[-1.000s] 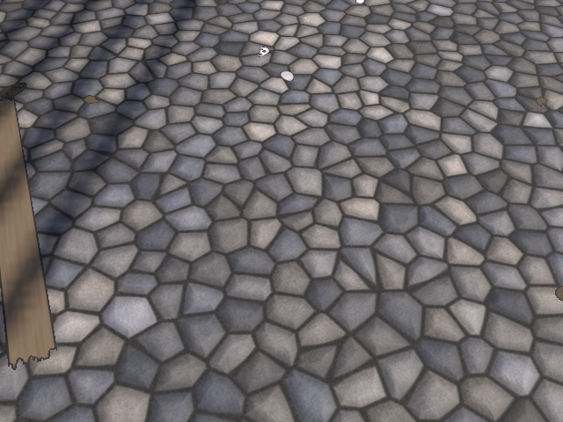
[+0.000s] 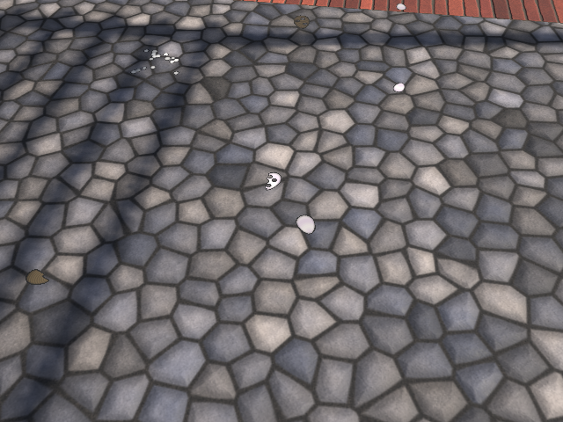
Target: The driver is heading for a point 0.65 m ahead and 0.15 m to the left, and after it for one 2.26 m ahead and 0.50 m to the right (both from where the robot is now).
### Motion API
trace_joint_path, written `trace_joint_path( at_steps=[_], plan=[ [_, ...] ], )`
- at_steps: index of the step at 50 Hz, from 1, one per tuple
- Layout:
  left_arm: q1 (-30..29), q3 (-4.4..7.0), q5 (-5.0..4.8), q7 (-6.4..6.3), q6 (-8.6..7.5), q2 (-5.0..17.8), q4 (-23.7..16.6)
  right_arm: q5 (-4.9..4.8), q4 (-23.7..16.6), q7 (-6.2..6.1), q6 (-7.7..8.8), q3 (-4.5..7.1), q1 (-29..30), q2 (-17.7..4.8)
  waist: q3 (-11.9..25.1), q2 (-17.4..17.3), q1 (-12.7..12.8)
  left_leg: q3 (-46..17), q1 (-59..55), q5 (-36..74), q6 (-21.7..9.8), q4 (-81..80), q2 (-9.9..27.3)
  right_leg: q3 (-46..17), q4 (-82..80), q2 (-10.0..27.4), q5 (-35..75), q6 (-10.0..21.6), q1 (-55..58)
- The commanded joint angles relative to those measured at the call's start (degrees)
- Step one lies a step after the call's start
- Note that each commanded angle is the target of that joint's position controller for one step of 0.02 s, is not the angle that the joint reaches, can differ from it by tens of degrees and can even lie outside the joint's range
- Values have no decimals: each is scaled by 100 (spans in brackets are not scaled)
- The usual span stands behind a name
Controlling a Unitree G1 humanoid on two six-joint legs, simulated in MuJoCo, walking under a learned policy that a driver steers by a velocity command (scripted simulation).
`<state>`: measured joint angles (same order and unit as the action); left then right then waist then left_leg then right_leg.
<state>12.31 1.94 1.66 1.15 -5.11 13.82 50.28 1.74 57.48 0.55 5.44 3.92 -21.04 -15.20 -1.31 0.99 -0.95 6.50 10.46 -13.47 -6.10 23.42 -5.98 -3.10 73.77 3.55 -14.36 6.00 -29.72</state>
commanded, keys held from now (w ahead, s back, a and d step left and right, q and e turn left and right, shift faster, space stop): w+shift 0.18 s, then w+q+shift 0.32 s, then w+e+shift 0.50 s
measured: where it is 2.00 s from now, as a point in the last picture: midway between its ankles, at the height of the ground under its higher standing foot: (312, 106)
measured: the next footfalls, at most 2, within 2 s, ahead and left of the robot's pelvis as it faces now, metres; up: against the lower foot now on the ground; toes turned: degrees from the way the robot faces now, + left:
right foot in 0.26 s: +0.49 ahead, -0.13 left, +0.00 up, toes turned -1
left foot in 0.72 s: +0.89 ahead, +0.12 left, +0.00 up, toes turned +15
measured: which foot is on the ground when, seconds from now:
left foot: down 0.00-0.28, up 0.30-0.70, down 0.72-1.00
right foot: up 0.00-0.24, down 0.26-0.72, up 0.74-1.00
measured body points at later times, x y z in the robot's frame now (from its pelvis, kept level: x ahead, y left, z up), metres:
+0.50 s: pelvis +0.50 -0.04 +0.00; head +0.51 -0.04 +0.45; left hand +0.44 +0.23 -0.13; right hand +0.66 -0.29 -0.12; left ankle +0.52 +0.10 -0.64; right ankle +0.45 -0.13 -0.74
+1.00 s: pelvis +0.98 +0.04 +0.00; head +0.99 +0.04 +0.45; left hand +1.13 +0.31 -0.11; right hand +0.94 -0.23 -0.14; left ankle +0.85 +0.11 -0.74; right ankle +1.12 -0.09 -0.65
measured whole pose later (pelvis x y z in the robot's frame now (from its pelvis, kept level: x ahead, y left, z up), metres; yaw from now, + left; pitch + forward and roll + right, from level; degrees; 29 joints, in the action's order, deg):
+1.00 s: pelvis +0.98 +0.04 +0.00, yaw +0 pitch +0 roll +2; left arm 8.4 2.9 0.5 2.8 -0.9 15.6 46.3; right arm 1.3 57.3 0.6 7.2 3.5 -26.1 -14.8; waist -1.2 1.5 -1.6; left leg 15.8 -5.4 -20.1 -1.6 14.8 -2.2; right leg 2.9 62.3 7.7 -1.0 6.6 -44.4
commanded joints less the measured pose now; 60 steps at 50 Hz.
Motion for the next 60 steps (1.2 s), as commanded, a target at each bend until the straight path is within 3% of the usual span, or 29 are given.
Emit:
trace_joint_path(
  at_steps=[1, 4, 9, 10, 12, 13, 14, 15, 16, 18, 20, 22, 28, 32, 34, 35, 36, 37, 38, 40, 43, 45, 51, 54, 56, 57, 58, 59, 60],
  plan=[
    [-238, -83, 127, 150, 100, 48, -526, -118, -170, 13, 235, -31, -76, -252, -583, -173, 298, -1675, 240, 37, -660, -1902, 1493, 119, -644, 479, 356, -199, -1116],
    [-1232, -174, 80, 222, 33, 110, -942, -163, -203, 70, 305, -42, -212, -303, -879, -138, 137, -856, 635, 1521, -509, -2173, 1046, 605, -2649, 417, 1688, -257, -582],
    [-1742, -157, -7, 184, 4, 376, -1118, -204, -50, 12, 319, 1, -773, -805, -570, -350, -39, -505, -1164, 4809, -296, -2177, 1431, 1118, -4208, -222, 2356, 85, 204],
    [-1585, -110, 23, 130, 1, 491, -1106, -155, -26, -22, 266, 3, -857, -886, -281, -531, 62, -536, -1529, 5960, -242, -1602, 1504, 1142, -4192, -449, 1944, 137, 505],
    [98, 94, 17, -34, 3, 931, -681, -8, -27, -145, 99, 62, -688, -1196, 746, -840, 956, -677, -1501, 6675, -163, 605, 1641, 799, -4141, -685, 953, 260, 2275],
    [1264, 218, 63, -138, 9, 1177, -351, 23, -104, -171, 52, 68, -433, -1172, 1211, -767, 1535, -638, -637, 5488, -143, 2225, 1425, 481, -4183, -289, 621, 292, 3589],
    [1878, 368, 253, -236, -4, 1739, -271, -37, -346, -98, 65, -90, -707, -354, 1991, 392, 1305, -591, 935, 1899, -157, 4569, 822, -1274, -4188, 1269, -1101, 394, 5014],
    [1630, 405, 281, -118, -4, 1766, -294, -440, -473, -56, 116, -156, -1426, -31, 2922, 1619, 676, -1135, 2325, -1213, -109, 6185, 222, -4279, -5453, 2399, -2089, 848, 5789],
    [1005, 367, 194, -53, -8, 1269, -346, -358, -542, -134, 90, -56, -646, -534, 1968, 604, 643, -1224, 2848, -516, -224, 6161, 695, -3644, -5784, 1965, -2394, 583, 5001],
    [483, 237, 175, -34, -122, 651, -237, -248, -636, -56, 22, -75, 33, -379, 521, -216, 411, -1140, 2744, 85, -171, 5502, 1109, -1914, -6050, 1600, -844, 326, 3215],
    [614, 142, 80, -64, -187, 346, 4, -61, -726, 74, -192, -93, -15, -101, 140, 102, 80, -1100, 2422, 138, -91, 5309, 1334, -831, -6258, 1328, -114, 96, 2319],
    [685, 125, -90, -51, -264, 250, 167, -53, -942, 167, -364, -104, 337, 55, -133, 178, -57, -1005, 2788, 281, -27, 5167, 1483, 6, -6461, 1104, 406, -153, 2191],
    [1084, 62, -56, -46, -390, 367, 385, -48, -1626, 342, -284, -282, 1846, 77, -849, 55, -5, -214, 2433, 1786, -80, 2428, 1031, 1583, -7070, 464, 2883, -236, 1725],
    [1471, 91, -195, -198, -292, 1051, 607, 45, -1635, 274, -179, -285, 1986, -227, -634, 212, -225, 312, 1507, 1698, -252, 1187, 453, 1293, -6744, 903, 6424, 137, 3061],
    [1248, 173, -45, -248, -130, 1428, 569, 66, -1274, 121, -171, -105, 608, -683, 338, 523, -949, -20, 18, 836, -384, 1116, 221, 1064, -4788, 1022, 7270, 226, 3361],
    [1041, 193, -27, -244, -42, 1439, 519, 109, -889, 21, -179, 21, -588, -913, 896, 516, -1513, -240, -1250, 617, -455, 753, 361, 1021, -3151, 815, 6339, 223, 2866],
    [1207, 97, -8, -183, -40, 864, 366, 215, -759, -94, -184, 184, -1230, -1460, 1541, -71, -1439, -1620, -2567, -928, -468, 905, 1635, 866, -1014, 294, 3171, 265, 1595],
    [2146, -66, -385, -71, -79, -1, 172, 288, -905, -60, -136, 276, -886, -1773, 2526, -1607, -487, -4679, -3849, -2276, -942, -106, 3239, 212, 1219, -537, -1074, 69, -324],
    [1309, 62, -365, -158, -80, 640, 61, 157, -946, -2, -122, 267, -414, -1345, 1889, -512, -703, -4569, -3099, -2728, -757, -862, 2948, -120, 1322, -259, -475, 227, -945],
    [833, 69, -304, -134, -44, 477, -2, 136, -844, 15, 19, 103, 261, -638, 252, 21, -275, -2866, -1289, -1211, -425, -1171, 2622, -74, 616, 245, 157, 213, -947],
    [910, 84, -95, 24, 284, 109, -21, -16, -570, -8, 144, -42, 266, -122, -192, -276, 196, -1182, -223, -213, 91, -1414, 2067, -72, 286, 527, 303, 87, -512],
    [428, 77, -72, 109, 418, 29, -296, -110, -485, 16, 235, -29, 183, -187, -423, -398, 257, -481, -156, 522, 231, -1578, 2048, 100, 69, 660, 547, -16, -964],
    [-941, -16, -104, 284, 374, 120, -901, -77, -456, -66, 327, -45, 64, -385, -841, -296, 238, 1167, -410, 3219, 504, -1814, 1506, 1163, -2446, 183, 2044, 223, -775],
    [-623, 39, -100, 295, 360, 399, -857, -134, -570, -239, 228, 33, -71, -935, -405, -631, 545, 1301, -1315, 7133, 647, -758, 1833, 1701, -3028, -489, 1776, 488, 77],
    [877, 240, -124, 197, 374, 861, -477, -42, -774, -312, -6, 158, 334, -1256, 401, -886, 1376, 1130, -1366, 7744, 525, 977, 2022, 1589, -3017, -813, 1145, 686, 1624],
    [2120, 411, -117, 120, 373, 1160, -114, 0, -908, -295, -120, 198, 632, -1320, 902, -753, 1921, 922, -943, 7283, 374, 2694, 2070, 1229, -3217, -885, 769, 870, 2840],
    [2395, 623, -305, 17, 445, 1342, -45, -82, -966, -222, -148, 253, 968, -1276, 1000, 11, 2187, 874, 43, 4018, 435, 5224, 1168, 474, -4039, -739, 564, 1099, 3840],
    [1610, 634, -212, -17, 459, 1714, -62, 79, -1292, -73, -41, -72, 737, -146, 236, 1320, 960, 377, 2269, -1429, 582, 7174, 362, -936, -3599, -75, 1842, 1334, 3933],
    [1294, 719, -43, -17, 510, 2154, -360, -70, -1987, -55, 108, -158, 439, -116, 1718, 1364, 565, -857, 3554, -1509, 705, 7789, 198, -3910, -5074, 858, -20, 2578, 5162]
  ],
)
